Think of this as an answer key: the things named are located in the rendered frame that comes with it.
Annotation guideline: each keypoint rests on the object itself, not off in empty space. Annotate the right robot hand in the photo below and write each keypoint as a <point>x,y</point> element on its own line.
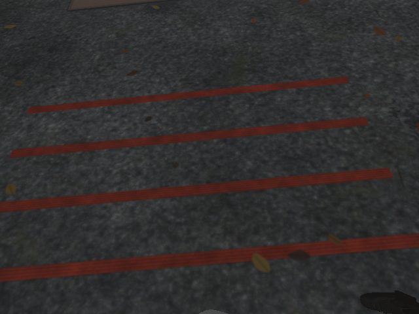
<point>390,302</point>

